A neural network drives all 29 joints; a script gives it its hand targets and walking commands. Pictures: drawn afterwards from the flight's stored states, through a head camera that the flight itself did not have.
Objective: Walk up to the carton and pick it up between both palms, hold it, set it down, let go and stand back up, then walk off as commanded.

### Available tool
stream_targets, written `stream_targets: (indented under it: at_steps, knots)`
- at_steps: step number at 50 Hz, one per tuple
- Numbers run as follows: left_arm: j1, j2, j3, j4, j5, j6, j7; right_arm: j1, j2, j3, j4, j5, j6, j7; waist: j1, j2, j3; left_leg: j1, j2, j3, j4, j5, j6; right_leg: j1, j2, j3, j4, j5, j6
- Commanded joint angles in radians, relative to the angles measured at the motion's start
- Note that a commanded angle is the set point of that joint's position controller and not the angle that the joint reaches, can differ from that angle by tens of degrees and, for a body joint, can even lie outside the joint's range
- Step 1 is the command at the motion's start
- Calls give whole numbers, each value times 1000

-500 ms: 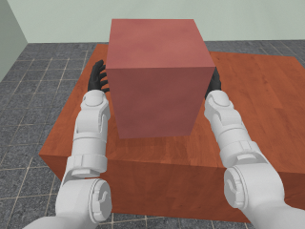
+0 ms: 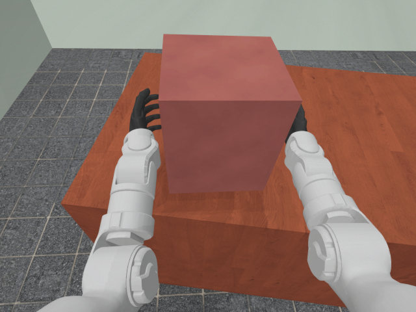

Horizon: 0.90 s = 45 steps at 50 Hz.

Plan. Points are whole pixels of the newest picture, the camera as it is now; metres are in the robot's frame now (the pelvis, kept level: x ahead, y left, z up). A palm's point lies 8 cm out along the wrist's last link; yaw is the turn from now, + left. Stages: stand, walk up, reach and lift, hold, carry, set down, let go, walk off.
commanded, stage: set down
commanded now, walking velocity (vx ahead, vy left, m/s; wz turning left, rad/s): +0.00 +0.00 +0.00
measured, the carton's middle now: (217, 118) +0.46 +0.03 +0.13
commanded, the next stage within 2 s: none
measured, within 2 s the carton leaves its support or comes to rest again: rests again in 1.98 s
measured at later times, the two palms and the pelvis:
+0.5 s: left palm (142, 133) +0.40 +0.18 +0.12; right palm (286, 130) +0.46 -0.12 +0.11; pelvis +0.02 +0.00 +0.00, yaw +0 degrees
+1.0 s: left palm (147, 140) +0.41 +0.17 +0.09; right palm (281, 134) +0.48 -0.12 +0.08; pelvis +0.03 -0.01 +0.00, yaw -1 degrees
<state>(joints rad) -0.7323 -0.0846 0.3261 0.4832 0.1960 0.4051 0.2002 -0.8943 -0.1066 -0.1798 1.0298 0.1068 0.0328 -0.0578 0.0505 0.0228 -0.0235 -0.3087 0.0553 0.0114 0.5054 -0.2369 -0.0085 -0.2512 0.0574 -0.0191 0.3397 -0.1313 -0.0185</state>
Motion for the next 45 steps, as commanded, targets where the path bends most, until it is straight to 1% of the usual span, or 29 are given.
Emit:
stream_targets:
  at_steps: [1,3,6,7,9,11,13,17,21,25,27,30,31,34,39,43,45]
  knots:
    - [-804,-651,-460,-59,-80,-119,-59,-841,503,225,-290,-21,-96,169,61,29,-778,416,-4,-38,-88,585,-93,14,36,-97,-90,97,-57]
    - [-801,-653,-457,-56,-78,-126,-54,-848,501,223,-284,-24,-102,174,71,29,-785,413,-2,-35,-87,597,-95,10,38,-96,-91,100,-62]
    - [-780,-648,-439,-50,-68,-129,-51,-828,488,211,-260,-31,-106,179,75,28,-775,416,1,-32,-83,622,-96,4,39,-94,-98,101,-64]
    - [-789,-653,-444,-51,-70,-132,-49,-826,481,200,-247,-36,-108,181,69,33,-777,419,3,-33,-82,629,-101,-6,40,-96,-98,97,-66]
    - [-780,-650,-434,-35,-64,-135,-46,-828,467,186,-235,-44,-114,185,75,33,-773,424,6,-28,-79,644,-104,-18,42,-94,-107,93,-75]
    - [-767,-653,-431,-29,-62,-139,-43,-832,455,176,-235,-53,-122,189,82,32,-784,433,11,-28,-74,670,-108,-30,45,-96,-108,94,-78]
    - [-765,-661,-436,-40,-63,-148,-40,-831,453,170,-235,-57,-131,193,82,35,-804,444,14,-28,-67,705,-113,-39,48,-96,-112,105,-86]
    - [-749,-660,-425,-33,-52,-160,-35,-809,432,142,-196,-78,-145,199,80,42,-827,471,21,-24,-53,768,-121,-66,50,-98,-122,119,-96]
    - [-719,-654,-415,-29,-43,-168,-32,-807,408,127,-191,-91,-159,204,87,40,-842,486,27,-18,-42,827,-126,-69,53,-98,-130,141,-105]
    - [-685,-637,-381,-9,-16,-167,-34,-784,382,94,-148,-114,-163,213,97,50,-815,479,31,-9,-49,833,-127,-75,51,-96,-137,130,-109]
    - [-676,-638,-378,-9,-14,-171,-34,-785,379,88,-146,-124,-170,216,100,42,-821,476,33,-5,-46,849,-127,-75,51,-96,-140,142,-111]
    - [-671,-643,-371,-9,-6,-180,-31,-792,373,73,-141,-136,-181,222,107,50,-838,475,34,0,-41,876,-129,-87,52,-97,-135,150,-115]
    - [-665,-637,-361,-6,-2,-183,-31,-790,374,69,-137,-141,-184,224,115,42,-841,469,35,5,-41,880,-127,-84,52,-94,-140,159,-119]
    - [-646,-635,-358,-12,1,-193,-30,-786,369,66,-133,-151,-194,228,118,38,-864,472,36,8,-33,915,-126,-85,52,-94,-134,185,-117]
    - [-634,-629,-346,-10,15,-206,-31,-769,359,33,-95,-183,-206,232,115,38,-868,452,36,17,-32,920,-124,-86,49,-94,-130,203,-117]
    - [-617,-624,-339,-10,22,-215,-30,-764,352,15,-71,-201,-218,238,123,33,-875,435,37,26,-28,935,-123,-89,47,-92,-128,221,-119]
    - [-613,-623,-333,-14,28,-222,-30,-759,354,12,-58,-210,-224,239,127,27,-882,419,35,30,-26,937,-122,-76,44,-89,-121,250,-118]
